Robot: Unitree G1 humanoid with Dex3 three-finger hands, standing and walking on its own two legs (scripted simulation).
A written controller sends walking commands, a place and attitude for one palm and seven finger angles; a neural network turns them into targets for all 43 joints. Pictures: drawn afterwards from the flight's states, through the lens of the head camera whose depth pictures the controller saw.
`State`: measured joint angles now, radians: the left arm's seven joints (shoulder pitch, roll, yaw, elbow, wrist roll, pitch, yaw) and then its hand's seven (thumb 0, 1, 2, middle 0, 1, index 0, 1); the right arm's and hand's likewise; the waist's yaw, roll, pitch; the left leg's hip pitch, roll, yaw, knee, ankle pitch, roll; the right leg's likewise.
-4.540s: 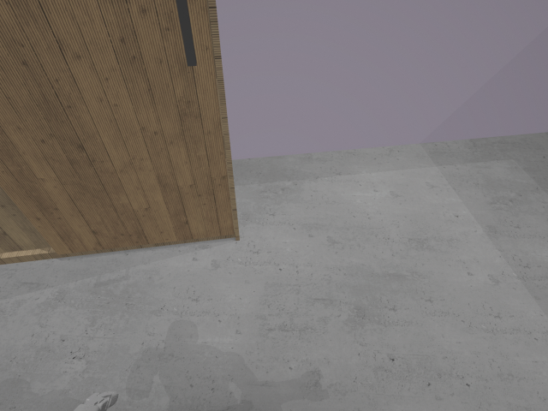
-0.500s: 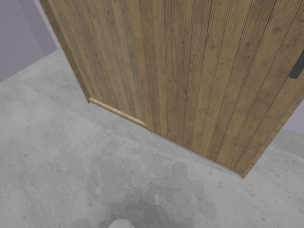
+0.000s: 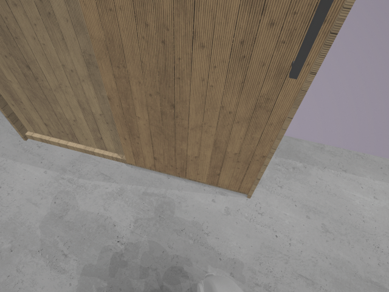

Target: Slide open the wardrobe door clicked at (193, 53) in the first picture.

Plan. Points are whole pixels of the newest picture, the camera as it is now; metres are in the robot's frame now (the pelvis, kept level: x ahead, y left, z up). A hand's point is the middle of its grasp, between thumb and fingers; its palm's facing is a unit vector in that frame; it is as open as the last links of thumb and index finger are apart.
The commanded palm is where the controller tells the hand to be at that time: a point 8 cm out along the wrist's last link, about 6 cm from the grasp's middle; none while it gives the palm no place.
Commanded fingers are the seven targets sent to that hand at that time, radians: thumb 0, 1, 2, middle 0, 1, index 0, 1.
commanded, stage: turn to face it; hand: right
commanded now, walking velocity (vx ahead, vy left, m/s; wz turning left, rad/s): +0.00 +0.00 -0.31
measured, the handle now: (312, 27) +0.70 -0.24 +0.21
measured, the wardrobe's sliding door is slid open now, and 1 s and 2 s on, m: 0.00 0.00 0.00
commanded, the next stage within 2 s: take the last steps up to it in 0.12 s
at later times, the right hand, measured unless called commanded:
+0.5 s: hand out of the picture +0.03 -0.25 -0.17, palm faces +0.16 +0.96 -0.24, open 7.4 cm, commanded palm none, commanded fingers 0.00 -0.90 -0.90 0.20 0.30 0.20 0.30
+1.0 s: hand out of the picture +0.02 -0.23 -0.18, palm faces +0.24 +0.97 -0.08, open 7.4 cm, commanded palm none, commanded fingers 0.00 -0.90 -0.90 0.20 0.30 0.20 0.30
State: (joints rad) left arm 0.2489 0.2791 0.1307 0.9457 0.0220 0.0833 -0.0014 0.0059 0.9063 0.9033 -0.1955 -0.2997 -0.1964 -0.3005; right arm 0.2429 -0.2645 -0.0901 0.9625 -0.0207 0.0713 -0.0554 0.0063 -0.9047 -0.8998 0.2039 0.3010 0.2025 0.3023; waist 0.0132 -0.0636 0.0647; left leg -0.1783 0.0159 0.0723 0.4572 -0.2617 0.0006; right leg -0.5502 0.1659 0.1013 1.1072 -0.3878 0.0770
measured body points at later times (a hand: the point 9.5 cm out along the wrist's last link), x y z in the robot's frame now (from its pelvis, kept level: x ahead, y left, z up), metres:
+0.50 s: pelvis +0.02 -0.04 -0.01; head +0.03 -0.03 +0.44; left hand +0.11 +0.18 -0.16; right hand +0.02 -0.30 -0.15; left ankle +0.02 +0.06 -0.74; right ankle -0.01 -0.19 -0.74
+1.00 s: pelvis +0.15 -0.12 -0.01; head +0.17 -0.15 +0.44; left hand +0.27 +0.10 -0.15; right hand +0.01 -0.28 -0.17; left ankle +0.05 +0.03 -0.67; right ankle +0.17 -0.20 -0.74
